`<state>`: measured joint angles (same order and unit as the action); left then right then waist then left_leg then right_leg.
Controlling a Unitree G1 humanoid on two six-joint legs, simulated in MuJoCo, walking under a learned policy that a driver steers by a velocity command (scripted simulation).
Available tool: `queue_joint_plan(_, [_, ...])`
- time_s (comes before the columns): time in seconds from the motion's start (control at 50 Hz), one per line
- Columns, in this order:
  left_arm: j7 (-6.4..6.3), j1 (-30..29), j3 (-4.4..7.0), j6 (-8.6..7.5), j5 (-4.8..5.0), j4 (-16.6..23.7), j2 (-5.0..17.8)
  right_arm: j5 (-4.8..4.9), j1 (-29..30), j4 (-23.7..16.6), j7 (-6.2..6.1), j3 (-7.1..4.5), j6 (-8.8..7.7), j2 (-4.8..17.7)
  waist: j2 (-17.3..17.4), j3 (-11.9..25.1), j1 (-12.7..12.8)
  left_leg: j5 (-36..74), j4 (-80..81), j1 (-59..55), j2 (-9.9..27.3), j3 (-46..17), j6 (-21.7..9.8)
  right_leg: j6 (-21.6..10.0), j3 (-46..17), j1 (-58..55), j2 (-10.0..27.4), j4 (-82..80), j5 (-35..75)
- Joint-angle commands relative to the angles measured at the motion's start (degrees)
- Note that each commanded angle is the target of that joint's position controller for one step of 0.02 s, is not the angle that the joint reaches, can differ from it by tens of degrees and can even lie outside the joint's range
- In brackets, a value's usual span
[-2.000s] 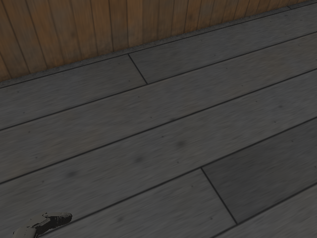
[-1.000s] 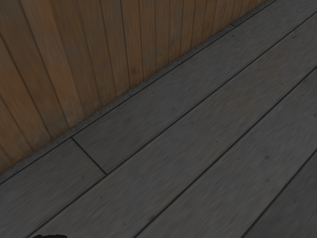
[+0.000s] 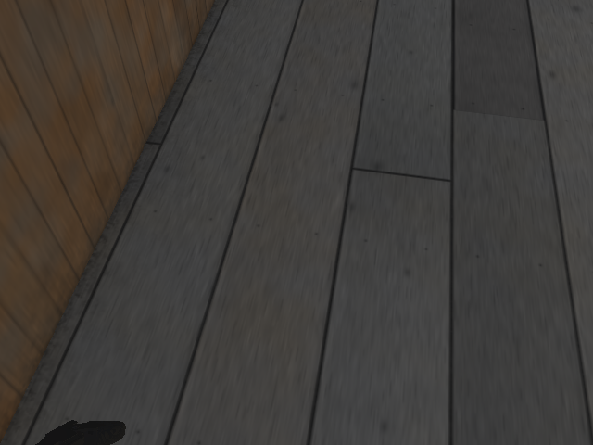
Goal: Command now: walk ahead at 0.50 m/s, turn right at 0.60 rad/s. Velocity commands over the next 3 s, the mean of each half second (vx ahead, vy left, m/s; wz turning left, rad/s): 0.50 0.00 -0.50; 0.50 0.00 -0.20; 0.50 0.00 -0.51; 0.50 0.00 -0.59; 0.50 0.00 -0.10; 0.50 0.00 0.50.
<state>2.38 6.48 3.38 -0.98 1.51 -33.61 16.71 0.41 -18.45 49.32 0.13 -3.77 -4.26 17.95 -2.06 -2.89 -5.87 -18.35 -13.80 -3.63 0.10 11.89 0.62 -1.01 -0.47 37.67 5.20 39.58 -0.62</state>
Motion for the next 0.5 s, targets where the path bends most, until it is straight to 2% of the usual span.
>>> queue_joint_plan(0.02, [1.09,-5.28,0.89,-0.93,-0.04,6.06,3.46,1.00,1.53,-2.86,-0.26,-2.61,0.35,11.37,6.28,-1.61,1.97,37.99,0.01,-0.79,15.61,-3.14,-7.71,-2.55,3.68,-2.42,-2.53,-3.71,-3.92])
queue_joint_plan(0.04, [1.12,-3.67,1.50,-0.71,-0.33,5.99,4.65,1.32,1.64,-2.95,-0.53,-2.96,0.73,12.44,7.42,0.13,3.53,48.47,-4.14,-2.12,15.76,-2.12,-7.17,-3.81,5.23,-5.76,-4.45,-3.87,-7.23])
queue_joint_plan(0.06, [1.00,0.59,2.47,-0.43,-0.52,5.18,6.44,1.55,1.89,-3.11,-0.82,-3.25,1.18,13.30,8.09,3.00,6.41,57.24,-11.22,-2.36,15.52,-1.11,-6.60,-5.34,6.51,-11.64,-6.65,-4.25,-9.78])
queue_joint_plan(0.08, [0.54,9.26,4.03,-0.18,-0.41,2.91,8.91,1.75,2.75,-3.44,-1.09,-3.11,1.51,12.97,6.96,7.51,11.54,58.65,-22.30,1.53,14.10,0.43,-5.17,-7.45,6.95,-23.81,-8.88,-7.63,-6.83])
queue_joint_plan(0.1, [-0.61,19.28,5.90,0.53,-0.13,0.24,12.69,0.60,2.03,-4.17,-1.33,-2.18,1.29,10.73,2.62,12.74,16.00,44.44,-38.65,14.58,12.08,0.29,-2.92,-10.14,-0.39,-41.75,-5.72,-8.48,-5.88])
queue_joint_plan(0.12, [-1.17,16.85,6.60,0.24,0.56,0.60,19.39,-1.91,-3.61,-7.78,-0.42,0.62,0.05,2.09,-14.11,17.13,8.10,-11.48,-59.40,41.09,0.60,-2.91,0.47,-20.29,-32.50,-60.19,9.62,-12.34,-14.66])
queue_joint_plan(0.14, [-0.81,18.73,5.16,-0.83,0.17,2.55,14.85,-0.30,1.52,-8.32,0.39,0.26,-2.06,6.30,-8.09,25.34,12.40,-15.82,-66.26,46.99,-1.00,-16.50,-0.05,-23.04,-47.22,-62.65,13.75,-20.76,-23.44])
queue_joint_plan(0.16, [-0.52,17.06,4.07,-1.76,-0.45,1.57,11.79,1.88,7.62,-10.35,0.87,-0.59,-3.14,9.18,-4.91,16.78,13.19,-10.00,-65.30,51.32,1.63,-17.18,-1.07,-19.73,-39.18,-57.12,12.13,-22.59,-19.53])
queue_joint_plan(0.18, [-0.53,14.09,3.69,-2.24,-0.35,1.32,10.75,1.54,8.61,-10.70,0.69,-0.16,-3.79,8.21,-0.97,11.30,10.71,-4.94,-60.18,49.58,3.89,-16.86,-1.58,-17.94,-32.36,-48.70,9.63,-22.76,-13.89])
queue_joint_plan(0.2, [-0.64,10.30,3.22,-2.35,-0.51,1.72,9.30,0.12,8.40,-10.03,0.30,-0.27,-3.90,7.98,1.16,8.16,8.19,-2.22,-55.26,46.20,5.49,-16.84,-1.06,-16.58,-27.37,-41.30,7.45,-23.14,-7.44])
queue_joint_plan(0.22, [-0.87,7.87,2.69,-2.46,-1.22,2.49,8.07,-0.46,7.12,-9.63,0.26,-0.59,-3.38,8.41,0.04,7.05,6.11,-0.26,-52.64,42.22,6.61,-17.31,-0.61,-16.16,-24.20,-36.09,5.88,-24.22,-2.23])
queue_joint_plan(0.24, [-1.07,6.76,2.56,-2.54,-1.46,2.70,7.91,-0.67,6.33,-9.47,0.32,-0.70,-2.71,8.30,-0.66,6.57,5.05,0.64,-50.82,39.95,6.69,-17.17,0.13,-16.31,-23.21,-32.82,5.19,-25.38,0.24])
queue_joint_plan(0.3, [-2.10,7.38,2.63,-2.84,-1.05,1.21,8.53,-1.42,7.36,-9.52,0.25,-0.07,-1.28,5.65,-0.05,4.72,4.54,4.75,-43.27,38.37,6.00,-15.18,2.94,-16.50,-17.68,-26.13,3.49,-26.89,5.79])
queue_joint_plan(0.36, [-2.92,9.49,2.51,-2.70,-0.97,-0.79,8.71,-1.29,13.46,-10.57,0.67,1.07,-1.25,3.10,-1.20,2.86,7.23,18.23,-29.60,35.98,4.78,-14.10,3.88,-13.50,-12.11,-23.37,0.35,-27.12,3.28])
queue_joint_plan(0.4, [-2.98,11.90,2.49,-2.71,-0.86,-2.34,9.06,-0.85,17.57,-11.35,1.18,1.51,-1.61,2.34,-1.65,2.12,9.43,25.48,-22.91,32.43,3.23,-13.55,3.54,-12.08,-11.39,-22.39,0.11,-27.23,-1.21])
queue_joint_plan(0.44, [-2.79,13.97,2.54,-2.80,-0.60,-3.95,9.53,-0.15,20.09,-12.23,1.56,1.30,-1.89,3.26,-1.95,1.00,10.55,26.72,-19.68,32.43,2.82,-14.13,2.64,-11.83,-13.08,-24.67,1.84,-26.65,-3.91])
queue_joint_plan(0.5, [-2.81,15.75,2.53,-2.42,-0.43,-5.81,9.30,-0.15,21.32,-13.21,2.10,0.67,-2.31,4.94,-2.58,0.08,10.51,21.78,-15.99,34.65,2.61,-15.00,0.16,-11.18,-16.34,-31.64,5.11,-23.05,-2.80])
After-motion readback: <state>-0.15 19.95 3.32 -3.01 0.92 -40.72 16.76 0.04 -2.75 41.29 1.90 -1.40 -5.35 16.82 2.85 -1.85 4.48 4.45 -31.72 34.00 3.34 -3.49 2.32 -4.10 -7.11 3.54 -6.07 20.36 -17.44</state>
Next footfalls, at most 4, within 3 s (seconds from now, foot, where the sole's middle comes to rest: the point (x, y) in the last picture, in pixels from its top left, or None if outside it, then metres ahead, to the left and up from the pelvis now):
0.10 right None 0.23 -0.12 -0.77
0.58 left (269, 403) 0.55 0.04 -0.77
1.14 right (390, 307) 0.76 -0.28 -0.77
1.60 left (356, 202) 1.11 -0.26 -0.77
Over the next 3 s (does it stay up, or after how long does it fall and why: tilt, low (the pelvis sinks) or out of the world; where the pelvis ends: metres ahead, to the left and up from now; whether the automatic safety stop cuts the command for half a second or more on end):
stays up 1.38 -0.86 0.01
